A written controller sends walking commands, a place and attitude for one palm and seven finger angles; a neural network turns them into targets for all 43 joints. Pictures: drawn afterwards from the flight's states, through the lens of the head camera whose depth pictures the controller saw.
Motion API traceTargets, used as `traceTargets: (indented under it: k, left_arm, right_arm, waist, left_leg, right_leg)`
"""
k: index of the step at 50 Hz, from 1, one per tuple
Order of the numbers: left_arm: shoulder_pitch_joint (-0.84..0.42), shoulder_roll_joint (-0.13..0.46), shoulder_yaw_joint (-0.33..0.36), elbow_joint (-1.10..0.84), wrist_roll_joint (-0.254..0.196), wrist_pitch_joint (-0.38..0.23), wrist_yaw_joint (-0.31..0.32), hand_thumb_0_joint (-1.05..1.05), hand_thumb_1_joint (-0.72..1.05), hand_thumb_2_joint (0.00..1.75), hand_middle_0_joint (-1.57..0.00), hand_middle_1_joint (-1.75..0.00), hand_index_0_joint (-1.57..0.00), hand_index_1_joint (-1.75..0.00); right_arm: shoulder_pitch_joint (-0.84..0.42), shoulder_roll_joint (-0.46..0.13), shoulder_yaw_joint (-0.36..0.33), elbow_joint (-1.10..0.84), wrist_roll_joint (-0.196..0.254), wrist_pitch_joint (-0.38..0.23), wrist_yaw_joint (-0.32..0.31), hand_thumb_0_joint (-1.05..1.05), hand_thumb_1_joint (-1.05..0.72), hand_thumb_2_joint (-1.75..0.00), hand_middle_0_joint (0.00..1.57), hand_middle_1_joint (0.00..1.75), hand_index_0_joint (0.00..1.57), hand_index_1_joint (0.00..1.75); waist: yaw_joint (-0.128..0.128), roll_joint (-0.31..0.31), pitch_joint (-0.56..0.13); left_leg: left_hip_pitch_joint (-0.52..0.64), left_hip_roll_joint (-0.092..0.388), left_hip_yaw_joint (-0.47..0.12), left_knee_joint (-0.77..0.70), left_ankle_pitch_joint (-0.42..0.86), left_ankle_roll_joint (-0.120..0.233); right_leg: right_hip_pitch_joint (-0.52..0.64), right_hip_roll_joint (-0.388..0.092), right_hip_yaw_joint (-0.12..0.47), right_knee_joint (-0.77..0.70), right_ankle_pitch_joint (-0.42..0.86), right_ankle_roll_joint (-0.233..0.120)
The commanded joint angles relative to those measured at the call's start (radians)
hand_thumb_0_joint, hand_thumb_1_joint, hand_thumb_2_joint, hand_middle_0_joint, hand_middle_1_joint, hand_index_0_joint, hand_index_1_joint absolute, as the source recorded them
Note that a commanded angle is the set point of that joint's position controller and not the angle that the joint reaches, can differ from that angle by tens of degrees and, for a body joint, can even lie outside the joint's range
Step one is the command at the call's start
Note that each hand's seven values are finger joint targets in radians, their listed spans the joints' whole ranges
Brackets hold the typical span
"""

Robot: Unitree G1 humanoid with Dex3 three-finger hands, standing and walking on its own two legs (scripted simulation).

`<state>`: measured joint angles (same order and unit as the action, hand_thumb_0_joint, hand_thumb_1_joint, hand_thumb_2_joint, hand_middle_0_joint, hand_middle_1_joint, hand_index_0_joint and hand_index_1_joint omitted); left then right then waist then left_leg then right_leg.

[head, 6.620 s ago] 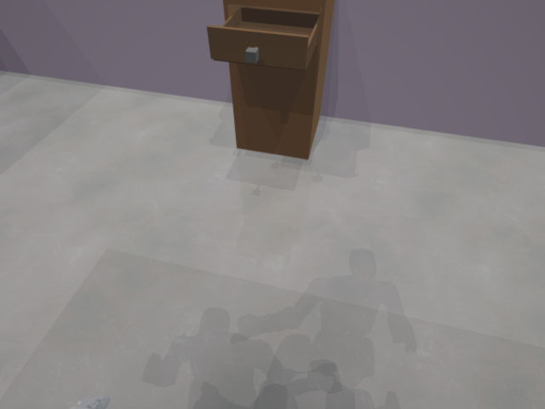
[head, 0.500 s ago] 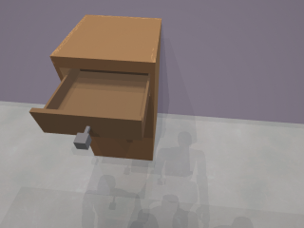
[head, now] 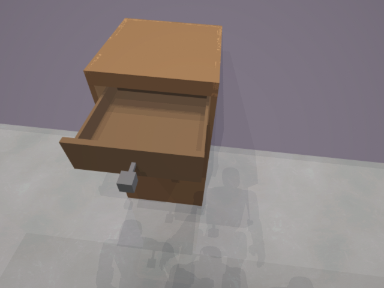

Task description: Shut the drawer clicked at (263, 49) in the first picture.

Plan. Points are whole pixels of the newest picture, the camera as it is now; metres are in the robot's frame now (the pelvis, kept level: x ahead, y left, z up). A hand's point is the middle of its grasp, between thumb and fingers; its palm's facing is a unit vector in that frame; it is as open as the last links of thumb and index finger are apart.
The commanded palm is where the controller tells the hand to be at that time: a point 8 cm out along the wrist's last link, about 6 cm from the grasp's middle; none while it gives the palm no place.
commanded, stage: look again from close up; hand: left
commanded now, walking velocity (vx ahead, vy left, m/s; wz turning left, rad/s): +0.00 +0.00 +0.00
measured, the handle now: (129, 175) +0.40 +0.19 -0.06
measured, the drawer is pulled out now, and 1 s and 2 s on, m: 0.26 0.26 0.26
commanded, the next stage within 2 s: shuffle to correct the standing spot in 0.02 s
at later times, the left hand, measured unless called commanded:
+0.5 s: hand out of the picture +0.00 +0.15 -0.18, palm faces +0.02 -0.98 -0.18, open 7.4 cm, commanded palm none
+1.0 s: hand out of the picture +0.05 +0.18 -0.17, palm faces +0.00 -0.97 -0.26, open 7.4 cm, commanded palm none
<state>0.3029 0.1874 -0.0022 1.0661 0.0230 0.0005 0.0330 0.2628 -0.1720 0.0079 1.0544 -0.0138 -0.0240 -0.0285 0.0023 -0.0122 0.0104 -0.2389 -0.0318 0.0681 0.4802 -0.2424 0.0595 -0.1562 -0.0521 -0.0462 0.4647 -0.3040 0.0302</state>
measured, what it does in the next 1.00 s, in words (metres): stands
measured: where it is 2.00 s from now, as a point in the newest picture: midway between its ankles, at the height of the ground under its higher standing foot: outside the picture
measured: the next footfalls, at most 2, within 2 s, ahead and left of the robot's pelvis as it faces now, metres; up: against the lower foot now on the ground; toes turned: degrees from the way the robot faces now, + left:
none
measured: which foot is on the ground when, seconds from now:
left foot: down 0.00-1.00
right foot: down 0.00-1.00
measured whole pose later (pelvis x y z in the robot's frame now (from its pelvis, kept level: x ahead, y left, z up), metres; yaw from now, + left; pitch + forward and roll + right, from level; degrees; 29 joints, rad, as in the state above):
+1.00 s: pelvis -0.01 -0.01 -0.01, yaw +0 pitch -2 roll +0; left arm 0.24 0.19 -0.01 0.97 0.02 0.01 0.04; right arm 0.22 -0.19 0.00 0.97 -0.01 0.00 -0.01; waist 0.00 0.03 0.03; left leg -0.26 -0.01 0.06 0.57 -0.29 0.04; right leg -0.17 -0.03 -0.05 0.55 -0.35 0.01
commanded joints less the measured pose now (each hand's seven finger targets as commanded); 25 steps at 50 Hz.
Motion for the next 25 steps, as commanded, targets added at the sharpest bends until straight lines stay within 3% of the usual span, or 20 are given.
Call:
traceTargets:
  k: [1, 6, 9, 11, 13, 16, 19, 21, 25]
  left_arm:
    - [0.072, 0.073, 0.008, -0.019, -0.006, -0.015, 0.006, 0.0, 0.9, 0.9, -0.2, -0.3, -0.2, -0.3]
    - [0.072, 0.076, 0.005, -0.005, -0.006, -0.014, 0.007, 0.0, 0.9, 0.9, -0.2, -0.3, -0.2, -0.3]
    - [0.08, 0.07, 0.007, 0.001, 0.002, -0.012, 0.002, 0.0, 0.9, 0.9, -0.2, -0.3, -0.2, -0.3]
    - [0.083, 0.064, 0.008, 0.0, 0.007, -0.011, -0.004, 0.0, 0.9, 0.9, -0.2, -0.3, -0.2, -0.3]
    - [0.095, 0.06, 0.011, 0.0, 0.009, -0.015, -0.009, 0.0, 0.9, 0.9, -0.2, -0.3, -0.2, -0.3]
    - [0.129, 0.062, 0.015, 0.011, 0.006, -0.027, -0.01, 0.0, 0.9, 0.9, -0.2, -0.3, -0.2, -0.3]
    - [0.138, 0.077, 0.019, 0.023, 0.0, -0.033, 0.002, 0.0, 0.9, 0.9, -0.2, -0.3, -0.2, -0.3]
    - [0.141, 0.077, 0.019, 0.025, -0.004, -0.035, 0.012, 0.0, 0.9, 0.9, -0.2, -0.3, -0.2, -0.3]
    - [0.136, 0.091, 0.025, 0.01, -0.012, -0.029, 0.026, 0.0, 0.9, 0.9, -0.2, -0.3, -0.2, -0.3]
  right_arm:
    - [0.043, -0.117, -0.013, -0.02, 0.002, -0.015, -0.001, 0.0, -0.9, -0.9, 0.2, 0.3, 0.2, 0.3]
    - [0.033, -0.117, -0.011, 0.0, 0.003, -0.013, 0.0, 0.0, -0.9, -0.9, 0.2, 0.3, 0.2, 0.3]
    - [0.05, -0.122, -0.013, 0.017, 0.0, -0.003, 0.004, 0.0, -0.9, -0.9, 0.2, 0.3, 0.2, 0.3]
    - [0.049, -0.132, -0.018, 0.018, -0.003, 0.002, 0.008, 0.0, -0.9, -0.9, 0.2, 0.3, 0.2, 0.3]
    - [0.045, -0.131, -0.021, 0.013, -0.003, 0.004, 0.011, 0.0, -0.9, -0.9, 0.2, 0.3, 0.2, 0.3]
    - [0.039, -0.11, -0.019, 0.007, -0.001, -0.005, 0.012, 0.0, -0.9, -0.9, 0.2, 0.3, 0.2, 0.3]
    - [0.047, -0.073, -0.007, 0.013, 0.002, -0.016, 0.005, 0.0, -0.9, -0.9, 0.2, 0.3, 0.2, 0.3]
    - [0.061, -0.073, -0.004, 0.025, 0.003, -0.016, -0.002, 0.0, -0.9, -0.9, 0.2, 0.3, 0.2, 0.3]
    - [0.069, -0.084, -0.013, 0.032, 0.009, -0.007, -0.015, 0.0, -0.9, -0.9, 0.2, 0.3, 0.2, 0.3]
  waist:
    - [0.006, 0.032, 0.014]
    - [0.004, 0.021, 0.027]
    - [-0.002, 0.018, 0.039]
    - [-0.001, 0.067, 0.082]
    - [0.007, 0.066, 0.12]
    - [0.019, 0.023, 0.098]
    - [0.012, -0.075, 0.065]
    - [0.006, -0.057, 0.028]
    - [0.005, -0.001, -0.016]
  left_leg:
    - [0.036, 0.144, -0.155, -0.124, 0.205, 0.003]
    - [0.045, 0.137, -0.143, -0.125, 0.205, -0.002]
    - [0.03, 0.143, -0.157, -0.155, -0.042, 0.01]
    - [-0.013, 0.156, -0.187, -0.198, -0.209, 0.022]
    - [-0.059, 0.161, -0.205, -0.206, -0.284, 0.035]
    - [-0.071, 0.13, -0.158, -0.117, -0.153, 0.03]
    - [-0.044, 0.088, -0.073, -0.003, 0.148, 0.0]
    - [0.001, 0.093, -0.066, 0.021, 0.289, -0.012]
    - [0.071, 0.111, -0.072, 0.042, 0.518, -0.017]
  right_leg:
    - [-0.024, -0.044, 0.037, -0.052, 0.11, -0.044]
    - [-0.027, -0.051, 0.042, -0.062, 0.123, -0.042]
    - [-0.045, -0.035, 0.017, -0.033, -0.024, -0.053]
    - [-0.08, -0.02, 0.0, 0.001, -0.094, -0.06]
    - [-0.09, -0.014, 0.002, 0.012, -0.116, -0.07]
    - [-0.053, -0.04, 0.044, -0.016, -0.069, -0.085]
    - [0.004, -0.083, 0.087, -0.023, 0.245, -0.087]
    - [0.029, -0.093, 0.075, 0.019, 0.49, -0.078]
    - [0.033, -0.1, 0.07, 0.055, 0.644, -0.062]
